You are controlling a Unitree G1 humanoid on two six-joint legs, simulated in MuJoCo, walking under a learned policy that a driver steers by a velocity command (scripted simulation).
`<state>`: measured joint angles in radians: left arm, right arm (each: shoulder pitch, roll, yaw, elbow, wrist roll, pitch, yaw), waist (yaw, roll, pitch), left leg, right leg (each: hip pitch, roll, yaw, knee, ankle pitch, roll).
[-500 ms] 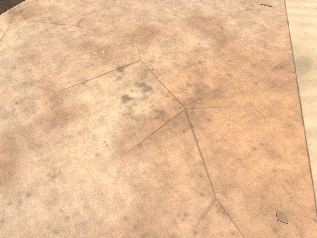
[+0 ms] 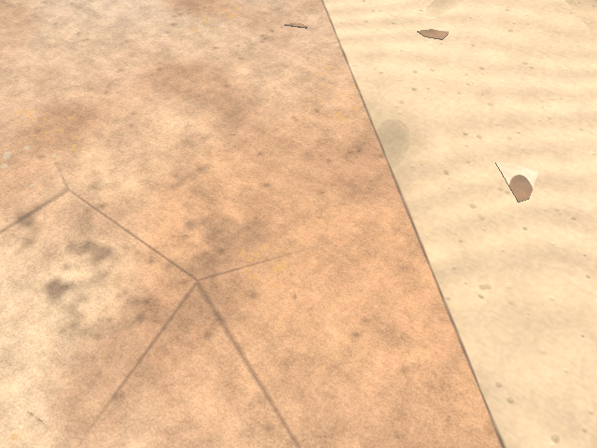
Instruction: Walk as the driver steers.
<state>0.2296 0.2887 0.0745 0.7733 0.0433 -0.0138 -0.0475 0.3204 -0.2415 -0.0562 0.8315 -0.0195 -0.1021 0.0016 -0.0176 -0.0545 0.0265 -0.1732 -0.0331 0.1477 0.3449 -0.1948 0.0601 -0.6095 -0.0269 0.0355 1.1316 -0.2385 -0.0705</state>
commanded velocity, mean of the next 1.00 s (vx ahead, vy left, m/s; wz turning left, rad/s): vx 0.50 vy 0.00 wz -0.36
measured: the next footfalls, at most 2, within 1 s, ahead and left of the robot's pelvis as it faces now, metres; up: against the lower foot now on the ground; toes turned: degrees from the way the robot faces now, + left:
right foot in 0.30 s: +0.31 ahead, -0.13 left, +0.00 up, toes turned -15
left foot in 0.84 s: +0.66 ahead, -0.06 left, +0.00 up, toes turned -16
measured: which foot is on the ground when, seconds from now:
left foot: down 0.00-0.32, up 0.34-0.82, down 0.84-1.00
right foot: up 0.00-0.28, down 0.30-0.84, up 0.86-1.00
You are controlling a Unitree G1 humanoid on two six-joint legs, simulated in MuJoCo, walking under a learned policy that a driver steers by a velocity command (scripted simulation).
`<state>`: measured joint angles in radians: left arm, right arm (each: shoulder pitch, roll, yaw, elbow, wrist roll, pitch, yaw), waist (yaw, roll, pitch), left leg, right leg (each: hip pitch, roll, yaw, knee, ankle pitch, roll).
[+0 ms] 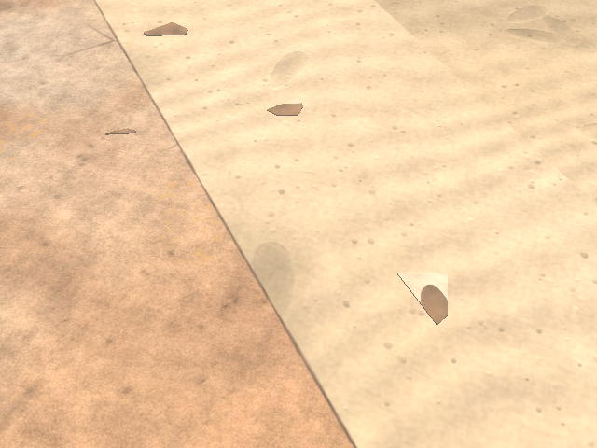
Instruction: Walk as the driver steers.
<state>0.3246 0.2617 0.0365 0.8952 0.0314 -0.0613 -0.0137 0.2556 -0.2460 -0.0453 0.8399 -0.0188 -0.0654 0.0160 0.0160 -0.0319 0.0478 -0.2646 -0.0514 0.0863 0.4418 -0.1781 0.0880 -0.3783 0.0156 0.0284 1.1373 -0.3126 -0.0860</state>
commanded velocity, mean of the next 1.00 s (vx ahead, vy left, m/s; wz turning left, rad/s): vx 0.50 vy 0.00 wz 0.25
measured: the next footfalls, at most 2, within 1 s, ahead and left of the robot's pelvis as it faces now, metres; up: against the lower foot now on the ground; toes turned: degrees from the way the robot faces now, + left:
right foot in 0.40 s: +0.38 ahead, -0.11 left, +0.00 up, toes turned -2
left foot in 0.96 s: +0.62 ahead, +0.12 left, +0.00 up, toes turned +23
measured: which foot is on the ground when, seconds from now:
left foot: down 0.00-0.40, up 0.42-0.94, down 0.96-1.00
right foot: up 0.00-0.38, down 0.40-0.94, up 0.96-1.00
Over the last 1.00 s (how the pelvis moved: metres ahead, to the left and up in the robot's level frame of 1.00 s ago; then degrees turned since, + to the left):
0.57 -0.10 -0.01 -20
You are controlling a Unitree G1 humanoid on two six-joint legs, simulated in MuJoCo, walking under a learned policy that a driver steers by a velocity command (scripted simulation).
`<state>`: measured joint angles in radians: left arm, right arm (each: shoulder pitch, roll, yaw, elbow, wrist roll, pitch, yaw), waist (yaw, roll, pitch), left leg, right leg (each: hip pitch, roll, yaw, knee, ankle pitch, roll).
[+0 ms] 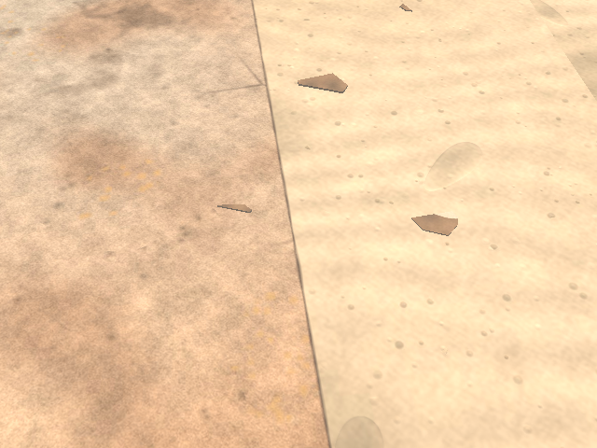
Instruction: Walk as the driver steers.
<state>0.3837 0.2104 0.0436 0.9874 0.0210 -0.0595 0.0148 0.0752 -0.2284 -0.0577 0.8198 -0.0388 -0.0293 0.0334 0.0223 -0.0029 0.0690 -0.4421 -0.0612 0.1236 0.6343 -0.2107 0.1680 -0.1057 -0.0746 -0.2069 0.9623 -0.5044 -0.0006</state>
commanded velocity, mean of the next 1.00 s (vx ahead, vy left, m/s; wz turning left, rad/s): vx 0.50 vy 0.00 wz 0.39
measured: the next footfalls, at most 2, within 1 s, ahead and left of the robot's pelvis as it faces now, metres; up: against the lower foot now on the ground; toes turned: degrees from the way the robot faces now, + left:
right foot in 0.48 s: +0.47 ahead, -0.07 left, +0.00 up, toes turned +19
left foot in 0.98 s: +0.60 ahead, +0.23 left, +0.00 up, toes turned +26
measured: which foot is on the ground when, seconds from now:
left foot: down 0.00-0.48, up 0.50-0.96, down 0.98-1.00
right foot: up 0.00-0.46, down 0.48-0.98, up 1.00-1.00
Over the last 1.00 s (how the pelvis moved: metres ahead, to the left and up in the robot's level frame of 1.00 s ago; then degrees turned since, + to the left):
0.52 0.03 -0.02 20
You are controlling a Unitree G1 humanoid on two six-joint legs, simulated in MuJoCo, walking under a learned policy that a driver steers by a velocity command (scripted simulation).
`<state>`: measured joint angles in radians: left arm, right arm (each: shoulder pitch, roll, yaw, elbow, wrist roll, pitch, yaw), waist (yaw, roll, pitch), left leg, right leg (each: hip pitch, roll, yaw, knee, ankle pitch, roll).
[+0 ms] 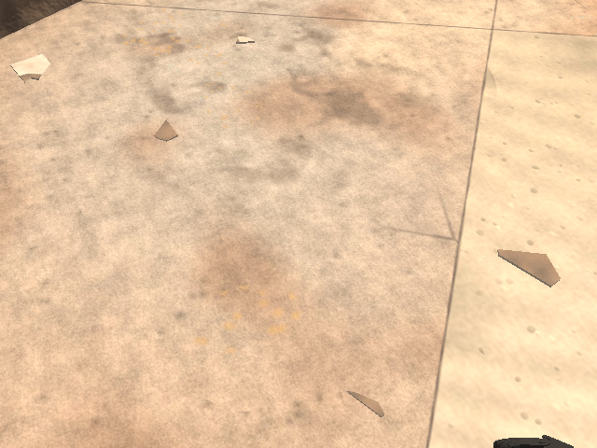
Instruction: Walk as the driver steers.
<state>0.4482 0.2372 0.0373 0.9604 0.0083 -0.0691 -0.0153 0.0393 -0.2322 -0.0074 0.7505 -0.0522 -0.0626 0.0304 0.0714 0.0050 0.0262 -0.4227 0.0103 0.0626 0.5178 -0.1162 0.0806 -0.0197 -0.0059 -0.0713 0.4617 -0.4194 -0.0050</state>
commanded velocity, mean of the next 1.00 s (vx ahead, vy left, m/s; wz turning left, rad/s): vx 0.50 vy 0.00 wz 0.01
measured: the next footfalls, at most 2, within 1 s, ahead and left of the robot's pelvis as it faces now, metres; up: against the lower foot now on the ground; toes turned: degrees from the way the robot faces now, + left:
right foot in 0.52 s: +0.44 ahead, -0.09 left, +0.00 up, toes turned -5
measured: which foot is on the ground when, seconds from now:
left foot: down 0.00-0.54, up 0.56-1.00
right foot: up 0.00-0.50, down 0.52-1.00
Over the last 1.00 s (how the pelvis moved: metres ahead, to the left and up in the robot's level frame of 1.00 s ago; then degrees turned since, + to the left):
0.52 0.09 0.01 22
